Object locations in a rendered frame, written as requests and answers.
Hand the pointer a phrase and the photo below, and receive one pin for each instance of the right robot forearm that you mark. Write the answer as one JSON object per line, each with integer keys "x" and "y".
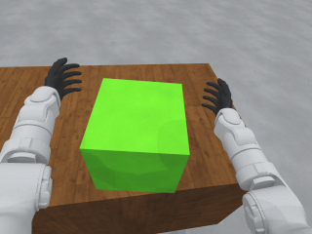
{"x": 253, "y": 171}

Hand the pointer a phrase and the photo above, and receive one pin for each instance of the carton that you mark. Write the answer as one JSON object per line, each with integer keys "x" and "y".
{"x": 136, "y": 138}

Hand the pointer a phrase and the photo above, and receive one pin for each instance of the right robot upper arm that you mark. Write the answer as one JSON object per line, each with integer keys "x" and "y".
{"x": 274, "y": 210}

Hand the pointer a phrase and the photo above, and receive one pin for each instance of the pedestal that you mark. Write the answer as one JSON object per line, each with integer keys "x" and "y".
{"x": 207, "y": 192}

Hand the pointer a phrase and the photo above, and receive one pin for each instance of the right robot hand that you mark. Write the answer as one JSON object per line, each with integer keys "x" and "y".
{"x": 223, "y": 96}

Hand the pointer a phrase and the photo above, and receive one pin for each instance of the left robot forearm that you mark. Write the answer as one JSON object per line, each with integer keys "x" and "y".
{"x": 31, "y": 135}

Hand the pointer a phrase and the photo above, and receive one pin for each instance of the left robot upper arm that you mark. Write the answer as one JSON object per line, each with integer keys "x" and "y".
{"x": 24, "y": 189}

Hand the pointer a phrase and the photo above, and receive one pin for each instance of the left robot hand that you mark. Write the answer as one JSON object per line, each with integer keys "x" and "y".
{"x": 56, "y": 75}

